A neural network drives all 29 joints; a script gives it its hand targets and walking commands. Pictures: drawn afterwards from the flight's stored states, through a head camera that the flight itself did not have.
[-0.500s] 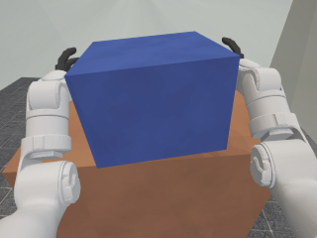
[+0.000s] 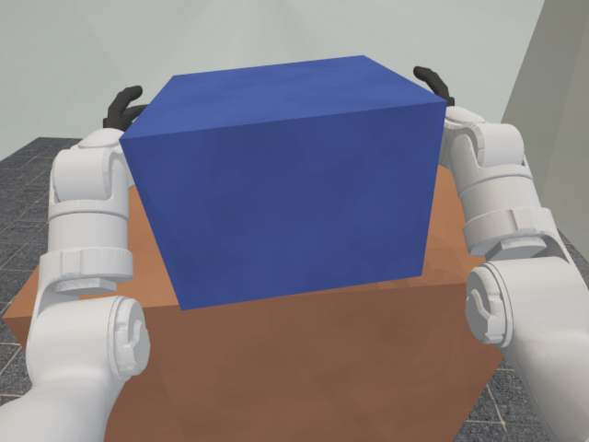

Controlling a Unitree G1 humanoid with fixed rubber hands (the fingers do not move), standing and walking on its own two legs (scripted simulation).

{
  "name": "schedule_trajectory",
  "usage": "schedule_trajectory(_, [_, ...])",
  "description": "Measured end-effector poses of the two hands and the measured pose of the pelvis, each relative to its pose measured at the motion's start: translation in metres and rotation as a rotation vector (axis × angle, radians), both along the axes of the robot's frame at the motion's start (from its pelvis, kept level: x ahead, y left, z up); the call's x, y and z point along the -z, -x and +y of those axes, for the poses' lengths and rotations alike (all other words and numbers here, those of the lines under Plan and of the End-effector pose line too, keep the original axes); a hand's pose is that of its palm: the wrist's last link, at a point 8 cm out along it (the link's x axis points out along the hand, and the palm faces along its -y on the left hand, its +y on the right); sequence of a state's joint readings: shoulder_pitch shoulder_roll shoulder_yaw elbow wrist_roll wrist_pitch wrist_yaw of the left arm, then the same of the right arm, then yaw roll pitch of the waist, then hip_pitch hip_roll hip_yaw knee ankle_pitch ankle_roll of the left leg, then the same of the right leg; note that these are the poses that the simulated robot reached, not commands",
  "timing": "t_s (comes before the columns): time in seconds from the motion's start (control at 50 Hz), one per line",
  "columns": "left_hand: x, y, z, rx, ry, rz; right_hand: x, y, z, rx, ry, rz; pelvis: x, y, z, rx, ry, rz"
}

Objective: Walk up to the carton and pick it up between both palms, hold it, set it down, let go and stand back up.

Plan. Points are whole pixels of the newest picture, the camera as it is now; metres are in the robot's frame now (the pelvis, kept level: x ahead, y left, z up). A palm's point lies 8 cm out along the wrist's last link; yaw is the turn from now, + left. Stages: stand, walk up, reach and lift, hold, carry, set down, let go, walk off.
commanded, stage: hold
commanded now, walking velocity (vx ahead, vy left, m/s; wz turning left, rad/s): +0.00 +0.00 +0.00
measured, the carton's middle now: (284, 165) +0.40 +0.01 +0.25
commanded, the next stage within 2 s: set down in 0.28 s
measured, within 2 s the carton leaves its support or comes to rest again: neither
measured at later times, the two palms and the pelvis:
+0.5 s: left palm (116, 126) +0.38 +0.21 +0.32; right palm (435, 109) +0.38 -0.18 +0.33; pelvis +0.00 +0.00 +0.00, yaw +0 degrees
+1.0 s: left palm (132, 130) +0.44 +0.21 +0.29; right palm (409, 113) +0.45 -0.18 +0.30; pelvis +0.03 +0.00 +0.00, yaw +0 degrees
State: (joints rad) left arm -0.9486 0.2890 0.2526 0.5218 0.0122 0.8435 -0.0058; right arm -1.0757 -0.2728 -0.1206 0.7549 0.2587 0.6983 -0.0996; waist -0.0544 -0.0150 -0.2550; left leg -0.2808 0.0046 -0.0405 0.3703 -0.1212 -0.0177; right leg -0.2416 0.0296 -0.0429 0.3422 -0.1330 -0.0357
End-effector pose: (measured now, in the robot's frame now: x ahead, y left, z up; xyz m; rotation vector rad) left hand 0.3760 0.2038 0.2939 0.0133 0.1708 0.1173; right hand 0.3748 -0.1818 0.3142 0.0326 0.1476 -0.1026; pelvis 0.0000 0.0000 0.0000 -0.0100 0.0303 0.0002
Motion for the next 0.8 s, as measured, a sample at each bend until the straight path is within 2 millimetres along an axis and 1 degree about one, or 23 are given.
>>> schedule_trajectory(0.32, [-0.005,0.003,0.000,0.001,-0.001,-0.013,-0.006,0.003,0.000,0.001,0.001,-0.012,0.000,0.000,0.000,0.000,0.000,0.000])
schedule_trajectory(0.42, [-0.009,0.001,0.001,-0.003,0.016,-0.019,-0.009,0.001,0.001,0.000,0.002,-0.017,0.000,0.001,0.000,0.000,0.000,-0.001])
schedule_trajectory(0.54, [-0.028,-0.010,0.002,-0.006,0.052,-0.081,-0.021,-0.008,0.002,0.003,-0.008,-0.079,0.000,-0.002,0.000,0.000,0.000,0.003])
schedule_trajectory(0.62, [-0.036,-0.018,0.003,0.000,0.047,-0.131,-0.028,-0.017,0.002,0.000,-0.010,-0.130,0.000,-0.007,-0.001,0.000,-0.001,0.010])
schedule_trajectory(0.7, [-0.033,-0.030,0.004,0.010,0.029,-0.139,-0.024,-0.028,0.002,-0.003,-0.007,-0.148,-0.001,-0.012,-0.001,-0.001,-0.001,0.014])
schedule_trajectory(0.8, [-0.017,-0.047,0.003,0.008,0.017,-0.106,-0.006,-0.046,0.001,-0.004,-0.011,-0.122,-0.001,-0.017,-0.001,-0.001,-0.002,0.010])
